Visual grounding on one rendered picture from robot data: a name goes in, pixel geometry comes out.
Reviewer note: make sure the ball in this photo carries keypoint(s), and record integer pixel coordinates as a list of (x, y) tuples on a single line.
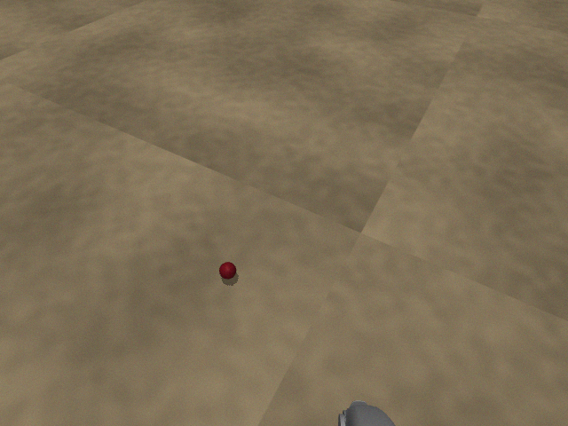
[(227, 270)]

